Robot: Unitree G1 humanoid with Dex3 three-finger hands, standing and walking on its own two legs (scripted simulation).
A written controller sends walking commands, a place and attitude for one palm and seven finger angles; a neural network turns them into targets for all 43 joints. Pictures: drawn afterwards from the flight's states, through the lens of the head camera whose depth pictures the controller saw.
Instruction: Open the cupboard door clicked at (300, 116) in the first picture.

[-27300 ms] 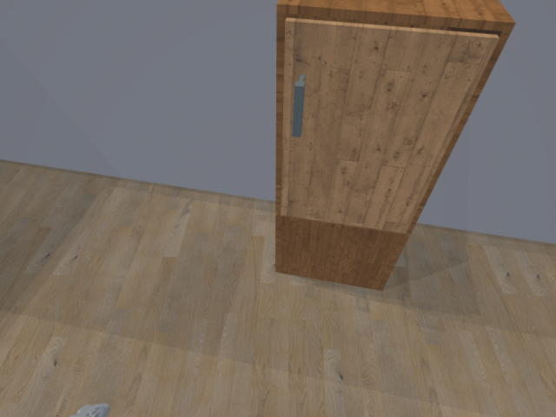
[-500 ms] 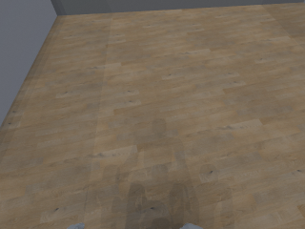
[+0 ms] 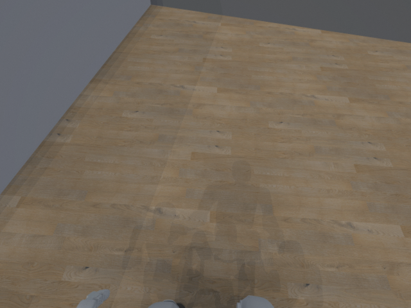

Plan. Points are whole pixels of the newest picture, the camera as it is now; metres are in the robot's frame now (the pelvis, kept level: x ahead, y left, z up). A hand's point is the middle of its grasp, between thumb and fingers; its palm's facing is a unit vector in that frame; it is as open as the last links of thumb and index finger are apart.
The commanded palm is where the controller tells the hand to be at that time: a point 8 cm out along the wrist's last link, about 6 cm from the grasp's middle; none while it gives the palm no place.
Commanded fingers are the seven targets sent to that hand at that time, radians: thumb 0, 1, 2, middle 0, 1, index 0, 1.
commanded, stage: turn to face it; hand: left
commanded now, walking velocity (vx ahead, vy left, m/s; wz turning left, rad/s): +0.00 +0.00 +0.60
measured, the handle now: out of the picture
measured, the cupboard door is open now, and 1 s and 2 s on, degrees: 43 43 43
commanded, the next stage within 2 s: none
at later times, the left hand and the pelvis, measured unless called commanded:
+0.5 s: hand out of the picture +0.00 +0.13 -0.16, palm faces +0.37 -0.89 -0.25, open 7.4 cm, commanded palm none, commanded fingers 0.00 0.90 0.90 -0.20 -0.30 -0.20 -0.30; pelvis +0.05 -0.06 +0.00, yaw +21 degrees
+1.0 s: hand out of the picture +0.07 +0.14 -0.14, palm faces +0.59 -0.75 -0.29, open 7.4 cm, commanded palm none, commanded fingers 0.00 0.90 0.90 -0.20 -0.30 -0.20 -0.30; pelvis +0.10 -0.08 +0.00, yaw +39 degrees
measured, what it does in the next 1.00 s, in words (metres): walks ahead, turning left: right foot, then left foot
